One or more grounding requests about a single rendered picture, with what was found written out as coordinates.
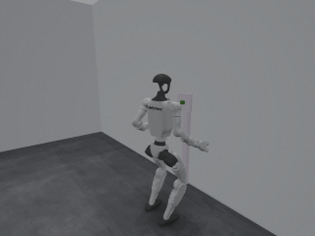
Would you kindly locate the robot right hand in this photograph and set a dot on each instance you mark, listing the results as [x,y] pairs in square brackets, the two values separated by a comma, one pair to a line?
[203,145]

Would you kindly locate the left robot thigh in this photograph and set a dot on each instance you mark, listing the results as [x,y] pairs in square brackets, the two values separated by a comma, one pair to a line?
[161,172]

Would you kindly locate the right robot upper arm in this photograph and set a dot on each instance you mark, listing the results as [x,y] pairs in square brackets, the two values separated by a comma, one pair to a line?
[175,108]

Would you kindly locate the robot head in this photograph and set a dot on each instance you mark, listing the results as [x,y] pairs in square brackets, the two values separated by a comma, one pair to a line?
[161,79]

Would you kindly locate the left robot forearm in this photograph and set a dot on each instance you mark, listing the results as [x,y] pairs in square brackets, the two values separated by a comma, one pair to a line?
[144,127]

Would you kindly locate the right robot forearm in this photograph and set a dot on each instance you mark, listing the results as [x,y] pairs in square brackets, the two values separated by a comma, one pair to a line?
[185,138]

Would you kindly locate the left robot upper arm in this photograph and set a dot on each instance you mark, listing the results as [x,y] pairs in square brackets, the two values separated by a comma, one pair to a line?
[137,122]

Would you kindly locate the panel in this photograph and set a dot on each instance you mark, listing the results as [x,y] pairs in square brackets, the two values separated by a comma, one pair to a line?
[186,125]

